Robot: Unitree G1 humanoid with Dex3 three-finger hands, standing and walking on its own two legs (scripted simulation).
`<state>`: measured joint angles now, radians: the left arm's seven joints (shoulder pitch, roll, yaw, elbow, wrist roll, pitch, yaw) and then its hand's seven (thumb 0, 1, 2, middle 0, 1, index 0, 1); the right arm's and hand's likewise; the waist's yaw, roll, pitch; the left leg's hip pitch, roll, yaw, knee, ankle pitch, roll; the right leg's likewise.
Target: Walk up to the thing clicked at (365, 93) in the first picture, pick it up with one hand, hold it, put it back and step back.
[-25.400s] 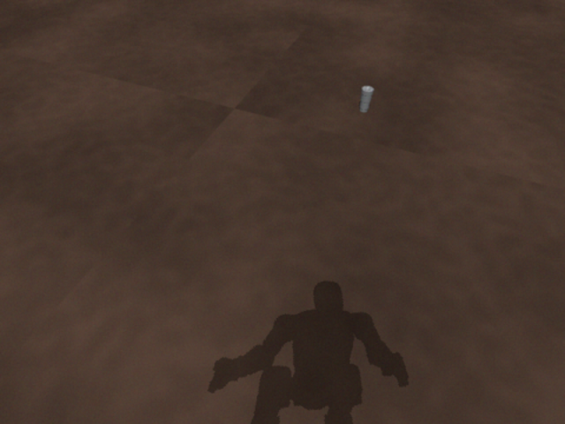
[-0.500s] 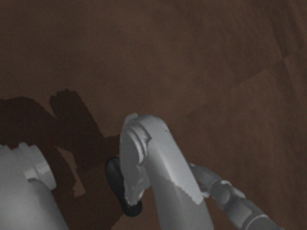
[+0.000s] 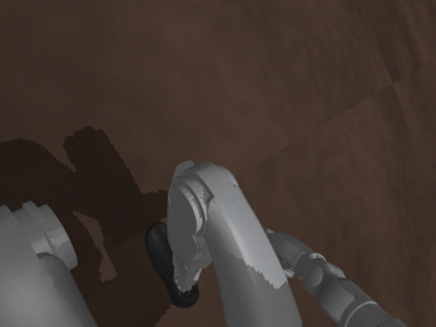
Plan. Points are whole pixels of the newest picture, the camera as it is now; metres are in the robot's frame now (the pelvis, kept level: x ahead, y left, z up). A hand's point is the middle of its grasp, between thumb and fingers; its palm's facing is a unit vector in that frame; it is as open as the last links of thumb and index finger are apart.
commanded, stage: open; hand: left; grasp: from the side
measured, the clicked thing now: out of the picture +0.43 +0.37 -0.21
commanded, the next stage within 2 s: withdraw in 0.24 s
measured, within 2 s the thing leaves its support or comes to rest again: neither
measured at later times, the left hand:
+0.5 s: hand out of the picture +0.44 +0.37 -0.17, palm faces +0.59 -0.80 +0.01, open 16.5 cm
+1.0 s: hand out of the picture +0.35 +0.46 -0.09, palm faces +0.54 -0.81 -0.22, open 17.3 cm
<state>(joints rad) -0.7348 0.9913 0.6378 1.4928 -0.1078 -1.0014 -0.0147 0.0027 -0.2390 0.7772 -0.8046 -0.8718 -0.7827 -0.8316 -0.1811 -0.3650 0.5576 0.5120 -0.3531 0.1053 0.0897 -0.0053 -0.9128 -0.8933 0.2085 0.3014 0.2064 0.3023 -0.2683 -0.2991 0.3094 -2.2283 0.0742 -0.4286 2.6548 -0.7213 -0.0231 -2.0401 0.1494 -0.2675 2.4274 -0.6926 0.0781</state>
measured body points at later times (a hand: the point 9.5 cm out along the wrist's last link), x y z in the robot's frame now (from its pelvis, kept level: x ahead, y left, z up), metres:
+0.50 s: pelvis +0.00 +0.00 +0.00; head +0.23 +0.20 +0.32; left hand +0.40 +0.41 -0.16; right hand +0.17 -0.24 -0.03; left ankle +0.08 +0.13 -0.25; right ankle +0.13 -0.12 -0.25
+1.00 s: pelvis +0.00 -0.01 +0.03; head +0.19 +0.17 +0.39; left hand +0.32 +0.50 -0.07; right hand +0.19 -0.24 -0.04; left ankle +0.08 +0.13 -0.25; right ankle +0.13 -0.12 -0.25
